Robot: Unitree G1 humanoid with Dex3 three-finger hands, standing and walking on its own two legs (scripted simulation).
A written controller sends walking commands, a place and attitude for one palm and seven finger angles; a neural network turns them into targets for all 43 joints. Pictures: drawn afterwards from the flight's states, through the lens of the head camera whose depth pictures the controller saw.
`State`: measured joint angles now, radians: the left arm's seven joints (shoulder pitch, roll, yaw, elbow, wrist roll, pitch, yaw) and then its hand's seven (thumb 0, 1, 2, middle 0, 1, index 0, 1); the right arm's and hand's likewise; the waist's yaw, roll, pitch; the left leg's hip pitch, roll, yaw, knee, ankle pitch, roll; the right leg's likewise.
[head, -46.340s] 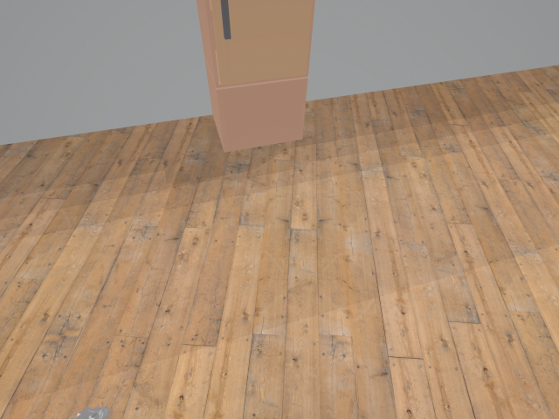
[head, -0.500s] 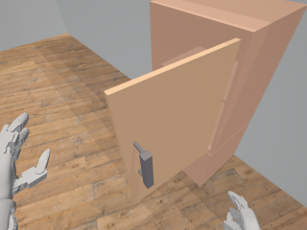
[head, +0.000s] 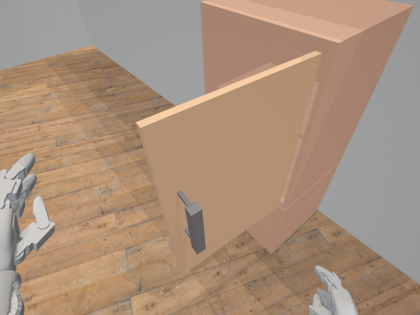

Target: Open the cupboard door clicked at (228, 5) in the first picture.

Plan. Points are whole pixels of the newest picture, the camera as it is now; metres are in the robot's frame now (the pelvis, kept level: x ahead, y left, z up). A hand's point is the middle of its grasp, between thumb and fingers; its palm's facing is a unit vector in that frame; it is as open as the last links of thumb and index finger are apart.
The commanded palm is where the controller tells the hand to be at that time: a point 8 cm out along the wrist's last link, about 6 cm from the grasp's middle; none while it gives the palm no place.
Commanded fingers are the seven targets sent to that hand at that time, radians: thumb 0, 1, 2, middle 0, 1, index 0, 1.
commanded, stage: step back with the hand held close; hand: left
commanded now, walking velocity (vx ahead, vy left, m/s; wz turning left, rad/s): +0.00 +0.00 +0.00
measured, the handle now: (190, 222) +0.32 +0.10 -0.03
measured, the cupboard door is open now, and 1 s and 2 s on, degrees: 85 85 85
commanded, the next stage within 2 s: stop stepping back and stand still in 1.38 s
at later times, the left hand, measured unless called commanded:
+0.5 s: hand (24, 249) +0.15 +0.28 +0.15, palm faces +0.37 -0.77 -0.52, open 7.4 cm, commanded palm +0.09 +0.32 +0.17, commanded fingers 0.00 0.90 0.90 -0.20 -0.30 -0.20 -0.30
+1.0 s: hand out of the picture +0.07 +0.29 +0.15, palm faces +0.49 -0.71 -0.51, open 7.4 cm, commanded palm +0.01 +0.32 +0.17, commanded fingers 0.00 0.90 0.90 -0.20 -0.30 -0.20 -0.30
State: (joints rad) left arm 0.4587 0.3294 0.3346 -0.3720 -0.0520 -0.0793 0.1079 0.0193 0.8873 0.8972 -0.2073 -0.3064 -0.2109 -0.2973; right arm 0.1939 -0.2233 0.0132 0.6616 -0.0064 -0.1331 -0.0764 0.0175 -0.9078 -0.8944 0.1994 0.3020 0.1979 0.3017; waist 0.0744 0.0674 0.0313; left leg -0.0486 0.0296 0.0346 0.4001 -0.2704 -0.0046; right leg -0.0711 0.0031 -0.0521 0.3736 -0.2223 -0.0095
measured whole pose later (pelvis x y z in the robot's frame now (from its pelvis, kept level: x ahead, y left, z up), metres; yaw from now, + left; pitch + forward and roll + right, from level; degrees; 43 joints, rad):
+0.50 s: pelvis -0.06 +0.02 -0.01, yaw -1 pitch +0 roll -1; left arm 0.56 0.43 0.42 -0.48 -0.03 -0.16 0.13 0.02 0.89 0.90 -0.21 -0.31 -0.21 -0.30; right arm 0.18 -0.23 -0.01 0.55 0.01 -0.02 -0.09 0.02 -0.91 -0.89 0.20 0.30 0.20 0.30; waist 0.01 0.00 0.05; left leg -0.27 0.01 0.06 0.49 -0.22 0.03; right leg -0.29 -0.02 -0.02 0.44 -0.15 0.02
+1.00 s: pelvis -0.12 +0.01 -0.03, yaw +3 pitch -2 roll -1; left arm 0.51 0.41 0.49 -0.52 0.00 -0.25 0.14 0.02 0.89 0.90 -0.21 -0.31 -0.21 -0.30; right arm 0.21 -0.21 -0.01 0.59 0.00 -0.12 -0.07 0.02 -0.91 -0.89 0.20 0.30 0.20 0.30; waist 0.01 -0.01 0.08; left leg -0.45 0.00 0.03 0.71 -0.34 0.04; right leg -0.43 0.02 0.04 0.63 -0.17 0.01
